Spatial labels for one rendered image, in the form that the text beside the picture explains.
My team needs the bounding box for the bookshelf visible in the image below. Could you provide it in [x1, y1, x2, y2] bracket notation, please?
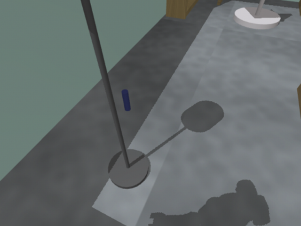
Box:
[166, 0, 198, 19]

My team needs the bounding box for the office chair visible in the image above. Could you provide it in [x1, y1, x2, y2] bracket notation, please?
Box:
[233, 0, 281, 29]

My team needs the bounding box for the can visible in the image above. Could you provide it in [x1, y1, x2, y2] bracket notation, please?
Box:
[122, 89, 131, 111]

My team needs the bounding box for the floor lamp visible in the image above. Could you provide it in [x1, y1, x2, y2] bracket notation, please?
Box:
[81, 0, 149, 189]

